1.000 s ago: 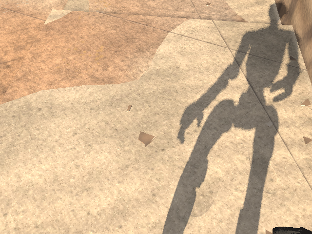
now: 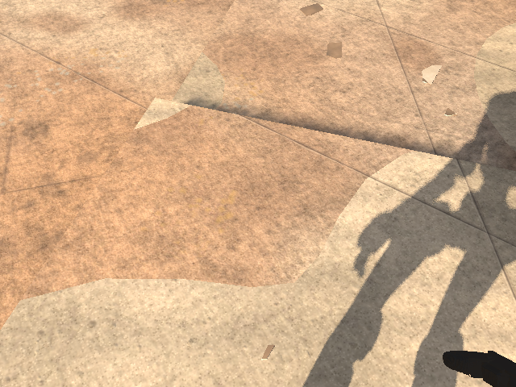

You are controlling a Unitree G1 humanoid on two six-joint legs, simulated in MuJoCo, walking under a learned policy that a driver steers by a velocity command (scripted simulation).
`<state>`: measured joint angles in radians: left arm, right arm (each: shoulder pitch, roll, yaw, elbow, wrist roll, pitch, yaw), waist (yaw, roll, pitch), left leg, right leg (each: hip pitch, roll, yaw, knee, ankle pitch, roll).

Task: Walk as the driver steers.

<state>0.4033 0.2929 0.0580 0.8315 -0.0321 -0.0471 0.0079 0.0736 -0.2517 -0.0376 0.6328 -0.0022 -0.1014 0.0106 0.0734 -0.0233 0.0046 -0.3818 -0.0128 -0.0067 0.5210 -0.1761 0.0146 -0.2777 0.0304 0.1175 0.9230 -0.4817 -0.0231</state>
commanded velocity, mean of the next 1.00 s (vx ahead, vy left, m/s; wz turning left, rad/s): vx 0.50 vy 0.00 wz -0.42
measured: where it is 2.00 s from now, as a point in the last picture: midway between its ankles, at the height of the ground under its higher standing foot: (399, 228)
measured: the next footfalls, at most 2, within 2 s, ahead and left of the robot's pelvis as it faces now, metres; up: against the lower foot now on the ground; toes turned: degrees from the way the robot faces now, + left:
right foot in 0.42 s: +0.35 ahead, -0.19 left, +0.00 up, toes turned -18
left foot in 0.94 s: +0.70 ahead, -0.11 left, +0.00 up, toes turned -26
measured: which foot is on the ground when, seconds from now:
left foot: down 0.00-0.44, up 0.46-0.92, down 0.94-1.00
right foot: up 0.00-0.40, down 0.42-0.94, up 0.96-1.00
